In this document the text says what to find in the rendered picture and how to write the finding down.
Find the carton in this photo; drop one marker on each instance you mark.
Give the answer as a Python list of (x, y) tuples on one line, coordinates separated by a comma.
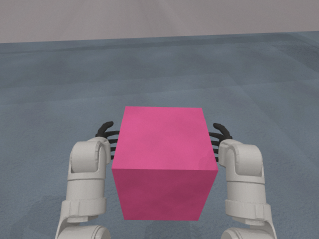
[(164, 165)]

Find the right robot upper arm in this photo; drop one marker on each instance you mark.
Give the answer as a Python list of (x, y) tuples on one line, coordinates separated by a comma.
[(245, 233)]

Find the left robot forearm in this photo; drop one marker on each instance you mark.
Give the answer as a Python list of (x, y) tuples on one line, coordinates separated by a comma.
[(85, 199)]

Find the right robot hand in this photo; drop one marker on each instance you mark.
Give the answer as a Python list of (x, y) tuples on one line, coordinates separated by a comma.
[(225, 136)]

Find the left robot hand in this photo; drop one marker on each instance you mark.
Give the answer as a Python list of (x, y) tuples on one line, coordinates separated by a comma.
[(101, 133)]

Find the left robot upper arm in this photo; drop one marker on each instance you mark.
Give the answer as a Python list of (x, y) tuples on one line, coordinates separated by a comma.
[(85, 232)]

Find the right robot forearm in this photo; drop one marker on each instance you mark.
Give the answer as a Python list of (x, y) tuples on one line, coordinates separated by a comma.
[(246, 195)]

